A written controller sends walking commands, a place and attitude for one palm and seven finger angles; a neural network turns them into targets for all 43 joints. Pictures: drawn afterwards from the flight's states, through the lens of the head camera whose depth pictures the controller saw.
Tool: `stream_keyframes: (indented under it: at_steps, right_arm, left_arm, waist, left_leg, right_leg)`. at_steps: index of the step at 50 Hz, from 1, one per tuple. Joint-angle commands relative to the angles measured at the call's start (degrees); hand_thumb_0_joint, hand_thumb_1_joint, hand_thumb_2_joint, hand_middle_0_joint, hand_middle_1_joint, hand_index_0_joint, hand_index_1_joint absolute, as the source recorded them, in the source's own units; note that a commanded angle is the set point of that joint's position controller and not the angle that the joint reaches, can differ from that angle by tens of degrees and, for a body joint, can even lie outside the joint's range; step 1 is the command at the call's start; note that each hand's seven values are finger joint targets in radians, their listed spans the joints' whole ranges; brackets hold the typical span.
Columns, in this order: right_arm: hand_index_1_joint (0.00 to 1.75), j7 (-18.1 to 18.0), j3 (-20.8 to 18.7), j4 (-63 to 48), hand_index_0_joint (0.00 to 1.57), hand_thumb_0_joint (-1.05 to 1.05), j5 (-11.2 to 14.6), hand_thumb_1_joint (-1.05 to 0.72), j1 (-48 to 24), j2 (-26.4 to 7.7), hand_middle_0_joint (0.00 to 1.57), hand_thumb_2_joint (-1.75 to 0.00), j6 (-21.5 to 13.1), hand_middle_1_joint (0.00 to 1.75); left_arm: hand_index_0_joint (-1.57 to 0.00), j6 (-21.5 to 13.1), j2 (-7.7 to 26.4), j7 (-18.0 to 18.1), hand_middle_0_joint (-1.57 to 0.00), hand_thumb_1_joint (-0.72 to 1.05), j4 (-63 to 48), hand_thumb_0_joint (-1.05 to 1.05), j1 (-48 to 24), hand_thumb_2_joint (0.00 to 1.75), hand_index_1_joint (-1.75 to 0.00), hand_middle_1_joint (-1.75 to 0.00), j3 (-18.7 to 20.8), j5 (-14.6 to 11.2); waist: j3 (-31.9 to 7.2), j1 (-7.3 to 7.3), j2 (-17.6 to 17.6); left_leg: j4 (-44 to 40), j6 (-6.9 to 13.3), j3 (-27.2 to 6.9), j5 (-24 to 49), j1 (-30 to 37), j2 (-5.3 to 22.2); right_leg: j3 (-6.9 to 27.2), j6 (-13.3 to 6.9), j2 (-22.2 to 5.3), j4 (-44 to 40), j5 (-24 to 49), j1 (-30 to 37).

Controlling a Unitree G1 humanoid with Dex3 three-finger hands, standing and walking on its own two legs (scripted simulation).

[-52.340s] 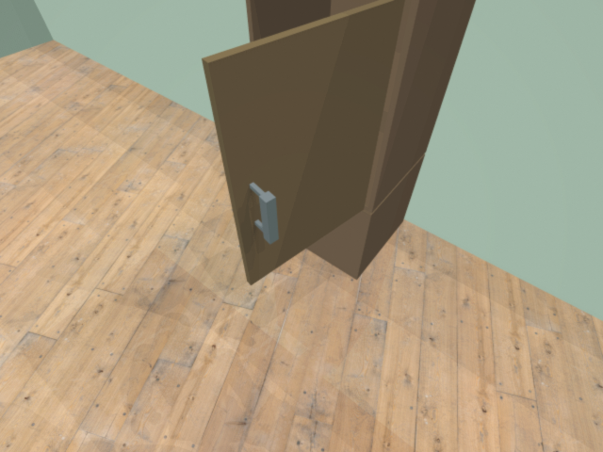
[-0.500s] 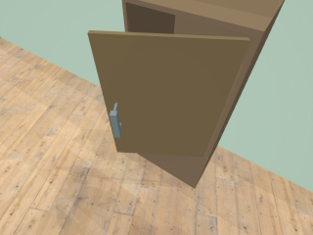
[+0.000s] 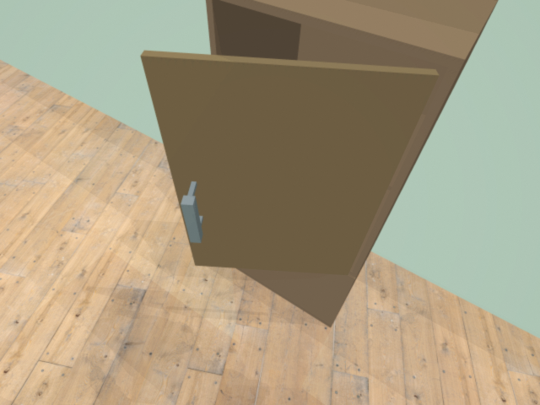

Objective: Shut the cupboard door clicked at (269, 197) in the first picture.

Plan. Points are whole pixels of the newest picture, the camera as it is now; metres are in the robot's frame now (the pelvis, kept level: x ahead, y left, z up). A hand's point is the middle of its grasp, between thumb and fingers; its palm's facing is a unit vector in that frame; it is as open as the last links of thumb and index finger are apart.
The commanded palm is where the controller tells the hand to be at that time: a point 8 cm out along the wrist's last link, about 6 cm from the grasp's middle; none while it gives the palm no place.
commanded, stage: come to a stop and stand still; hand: left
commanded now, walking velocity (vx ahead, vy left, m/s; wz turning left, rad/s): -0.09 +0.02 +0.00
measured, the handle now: (194, 212) +0.48 +0.19 -0.06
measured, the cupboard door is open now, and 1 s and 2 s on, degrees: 30 30 30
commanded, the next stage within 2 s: look again from close up in 1.42 s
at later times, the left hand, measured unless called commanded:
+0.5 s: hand out of the picture +0.05 +0.19 -0.17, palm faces +0.02 -0.96 -0.28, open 7.3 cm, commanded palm none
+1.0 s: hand out of the picture -0.04 +0.25 -0.16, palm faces -0.01 -0.95 -0.33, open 7.3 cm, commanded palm none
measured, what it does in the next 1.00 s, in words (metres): shifts its weight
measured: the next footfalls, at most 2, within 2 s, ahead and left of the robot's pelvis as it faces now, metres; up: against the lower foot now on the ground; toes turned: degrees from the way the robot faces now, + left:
none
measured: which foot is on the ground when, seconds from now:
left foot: down 0.00-1.00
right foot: down 0.00-1.00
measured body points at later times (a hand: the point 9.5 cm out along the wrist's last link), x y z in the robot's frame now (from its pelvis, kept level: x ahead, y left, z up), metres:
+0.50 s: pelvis -0.01 -0.01 +0.00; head +0.01 -0.01 +0.45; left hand +0.05 +0.24 -0.14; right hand +0.07 -0.26 -0.14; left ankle -0.01 +0.09 -0.73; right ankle -0.05 -0.13 -0.73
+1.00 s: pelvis -0.08 +0.01 +0.00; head -0.10 +0.01 +0.45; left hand -0.04 +0.30 -0.13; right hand -0.02 -0.30 -0.12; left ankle -0.01 +0.09 -0.73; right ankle -0.05 -0.13 -0.73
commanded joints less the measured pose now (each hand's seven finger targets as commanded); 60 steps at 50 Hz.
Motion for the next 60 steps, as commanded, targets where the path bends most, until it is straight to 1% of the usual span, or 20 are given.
stream_keyframes:
  at_steps: [1,3,5,6,10,13,17,18,19,20,21,24,27,29,32,36,42,46,51,60]
  right_arm:
    - [0.3,-0.7,-1.2,-3.0,0.2,0.0,0.1,-0.9,0.1,-6.5,0.2,-0.9,-1.5,0.3]
    - [0.3,-1.0,-0.7,-2.2,0.2,0.0,0.3,-0.9,0.4,-4.7,0.2,-0.9,-1.5,0.3]
    - [0.3,-1.3,-0.4,-1.2,0.2,0.0,0.6,-0.9,1.2,-4.4,0.2,-0.9,-1.3,0.3]
    - [0.3,-1.5,-0.5,-0.6,0.2,0.0,0.7,-0.9,1.4,-4.8,0.2,-0.9,-1.2,0.3]
    - [0.3,-2.0,-1.4,-0.3,0.2,0.0,0.9,-0.9,1.3,-5.9,0.2,-0.9,-0.7,0.3]
    - [0.3,-2.0,-1.6,-1.0,0.2,0.0,0.7,-0.9,0.9,-5.2,0.2,-0.9,-0.2,0.3]
    - [0.3,-1.6,-1.7,-2.0,0.2,0.0,0.5,-0.9,0.0,-5.4,0.2,-0.9,-0.1,0.3]
    - [0.3,-1.1,-2.1,-7.1,0.2,0.0,0.2,-0.9,-1.9,-12.4,0.2,-0.9,-0.6,0.3]
    - [0.3,-1.0,-3.8,-8.7,0.2,0.0,0.1,-0.9,-3.0,-12.5,0.2,-0.9,-1.7,0.3]
    - [0.3,-1.2,-3.7,-9.4,0.2,0.0,-0.1,-0.9,-2.4,-11.6,0.2,-0.9,-1.8,0.3]
    - [0.3,-1.3,-3.9,-10.1,0.2,0.0,0.0,-0.9,-1.9,-10.9,0.2,-0.9,-1.5,0.3]
    - [0.3,-1.0,-4.0,-11.9,0.2,0.0,-0.1,-0.9,-3.7,-11.5,0.2,-0.9,-0.8,0.3]
    - [0.3,-0.6,-4.3,-12.4,0.2,0.0,-0.3,-0.9,-5.6,-13.2,0.2,-0.9,-0.4,0.3]
    - [0.3,-0.2,-4.1,-12.3,0.2,0.0,-0.3,-0.9,-7.0,-14.6,0.2,-0.9,-0.6,0.3]
    - [0.3,0.3,-4.1,-12.4,0.2,0.0,-0.4,-0.9,-9.0,-17.2,0.2,-0.9,-0.6,0.3]
    - [0.3,0.8,-3.9,-11.7,0.2,0.0,-0.5,-0.9,-8.7,-19.0,0.2,-0.9,-0.4,0.3]
    - [0.3,1.0,-3.6,-9.9,0.2,0.0,-0.3,-0.9,-7.6,-20.3,0.2,-0.9,-0.6,0.3]
    - [0.3,1.0,-3.3,-8.1,0.2,0.0,0.0,-0.9,-6.8,-20.6,0.2,-0.9,-0.9,0.3]
    - [0.3,0.9,-3.2,-5.6,0.2,0.0,0.2,-0.9,-5.8,-20.5,0.2,-0.9,-0.7,0.3]
    - [0.3,0.6,-3.3,-2.0,0.2,0.0,0.4,-0.9,-4.6,-19.3,0.2,-0.9,-0.5,0.3]
  left_arm:
    - [-0.2,-1.5,5.1,0.6,-0.2,0.9,-1.0,0.0,5.5,0.9,-0.3,-0.3,1.3,-0.4]
    - [-0.2,-1.7,5.5,1.2,-0.2,0.9,-0.4,0.0,6.3,0.9,-0.3,-0.3,1.4,-0.6]
    - [-0.2,-2.0,5.7,1.7,-0.2,0.9,0.0,0.0,5.9,0.9,-0.3,-0.3,1.3,-0.9]
    - [-0.2,-2.0,5.7,1.9,-0.2,0.9,-0.1,0.0,5.5,0.9,-0.3,-0.3,1.1,-1.0]
    - [-0.2,-1.4,6.7,2.5,-0.2,0.9,-1.7,0.0,3.4,0.9,-0.3,-0.3,1.7,-1.1]
    - [-0.2,-0.7,5.4,2.7,-0.2,0.9,-2.7,0.0,2.7,0.9,-0.3,-0.3,1.8,-0.9]
    - [-0.2,-0.1,5.4,2.5,-0.2,0.9,-4.2,0.0,0.8,0.9,-0.3,-0.3,1.9,-0.8]
    - [-0.2,-0.9,14.3,2.5,-0.2,0.9,-7.6,0.0,1.6,0.9,-0.3,-0.3,1.5,0.2]
    - [-0.2,-1.1,11.3,2.8,-0.2,0.9,-9.0,0.0,0.7,0.9,-0.3,-0.3,2.8,-0.4]
    - [-0.2,-1.4,10.5,2.8,-0.2,0.9,-9.7,0.0,-0.4,0.9,-0.3,-0.3,2.4,-0.7]
    - [-0.2,-1.6,10.0,2.7,-0.2,0.9,-10.6,0.0,-0.3,0.9,-0.3,-0.3,2.7,-0.7]
    - [-0.2,-1.4,12.0,2.3,-0.2,0.9,-12.4,0.0,-1.9,0.9,-0.3,-0.3,3.3,-0.7]
    - [-0.2,-1.0,13.7,1.7,-0.2,0.9,-14.3,0.0,-5.9,0.9,-0.3,-0.3,3.3,-0.6]
    - [-0.2,-1.0,14.9,1.3,-0.2,0.9,-14.6,0.0,-7.4,0.9,-0.3,-0.3,3.2,-0.6]
    - [-0.2,-0.9,16.5,0.7,-0.2,0.9,-14.2,0.0,-9.5,0.9,-0.3,-0.3,3.0,-0.5]
    - [-0.2,-0.8,17.9,0.1,-0.2,0.9,-13.3,0.0,-9.9,0.9,-0.3,-0.3,2.7,-0.3]
    - [-0.2,-0.8,18.6,-0.3,-0.2,0.9,-11.1,0.0,-8.5,0.9,-0.3,-0.3,2.4,-0.3]
    - [-0.2,-1.0,18.6,-0.3,-0.2,0.9,-9.2,0.0,-7.5,0.9,-0.3,-0.3,2.0,-0.4]
    - [-0.2,-0.8,18.3,-0.2,-0.2,0.9,-6.6,0.0,-5.9,0.9,-0.3,-0.3,1.8,-0.4]
    - [-0.2,-0.7,16.0,0.2,-0.2,0.9,-3.1,0.0,-3.0,0.9,-0.3,-0.3,1.4,-0.4]
  waist:
    - [0.4,0.25,-0.9]
    - [-0.4,0.05,-4.9]
    - [-1.9,-0.54,-3.3]
    - [-2.8,-0.73,-2.3]
    - [-3.1,-0.64,1.7]
    - [-2.3,-0.36,1.1]
    - [-2.6,-0.11,2.7]
    - [-0.6,-0.56,7.2]
    - [-6.2,-0.17,4.2]
    - [-10.2,-0.47,4.4]
    - [-10.9,-0.56,3.2]
    - [-6.3,-0.47,-1.4]
    - [-2.3,-1.15,-0.2]
    - [-1.7,-0.85,1.4]
    - [2.0,-0.76,2.3]
    - [3.0,-0.92,1.7]
    - [1.9,-0.71,2.1]
    - [0.1,-0.75,2.3]
    - [2.4,-0.69,2.3]
    - [2.3,-0.59,3.2]
  left_leg:
    - [-1.1,0.6,-4.1,12.3,0.2,5.9]
    - [1.3,-0.8,-1.9,13.0,-0.6,4.6]
    - [0.2,-1.8,-2.0,17.3,1.2,4.8]
    - [-0.6,-1.8,-2.4,21.6,3.4,5.2]
    - [-1.0,-1.3,-2.9,31.6,7.3,6.4]
    - [-1.4,-1.0,-3.3,32.5,7.4,7.0]
    - [-3.4,-0.7,-4.6,27.6,6.6,7.3]
    - [-3.5,-1.4,-7.1,34.4,5.7,5.4]
    - [1.2,-0.8,-6.9,34.6,6.6,7.0]
    - [2.5,-0.2,-7.3,37.1,8.0,6.8]
    - [3.3,0.1,-7.2,36.7,7.2,6.6]
    - [2.7,0.2,-5.9,25.3,1.9,5.1]
    - [-1.3,0.4,-7.0,16.3,1.3,5.6]
    - [-3.3,0.8,-7.9,14.8,1.3,6.3]
    - [-8.5,0.9,-9.8,2.6,-1.8,6.6]
    - [-12.6,0.4,-10.9,-8.1,-3.4,6.4]
    - [-14.5,0.3,-11.8,-11.6,-4.2,6.9]
    - [-14.9,0.2,-12.0,-9.4,-2.8,7.3]
    - [-15.9,0.0,-12.5,-11.4,-3.9,7.4]
    - [-17.0,-0.2,-12.6,-11.5,-3.2,7.9]
  right_leg:
    - [4.6,-4.0,-4.6,-4.6,19.5,-0.1]
    - [6.2,-4.2,-6.3,-4.3,35.5,3.1]
    - [5.3,-3.9,-7.1,-2.2,50.2,4.9]
    - [4.5,-3.3,-6.6,-1.7,52.0,4.7]
    - [3.9,-2.5,-5.8,-1.1,47.4,2.6]
    - [4.0,-2.6,-5.5,-1.3,41.7,1.1]
    - [4.1,-2.7,-5.0,-2.6,30.1,-0.1]
    - [1.7,-2.3,-3.7,-1.8,32.9,1.2]
    - [2.7,-2.6,-4.1,0.4,27.9,0.2]
    - [3.4,-3.7,-4.3,0.9,31.4,1.4]
    - [3.5,-4.3,-4.6,1.1,34.0,1.7]
    - [4.5,-4.9,-5.7,0.3,36.3,1.4]
    - [5.0,-4.5,-5.0,-2.5,21.5,-3.3]
    - [4.5,-4.0,-3.9,-3.8,15.0,-3.7]
    - [4.5,-3.5,-3.1,-7.1,2.3,-5.9]
    - [5.1,-3.4,-3.1,-9.5,-5.1,-7.3]
    - [4.9,-3.1,-3.5,-10.5,-6.6,-6.9]
    - [5.2,-3.2,-4.1,-10.8,-4.0,-5.5]
    - [5.5,-2.9,-4.3,-11.8,-5.7,-6.4]
    - [4.6,-2.5,-4.1,-11.4,-3.5,-5.6]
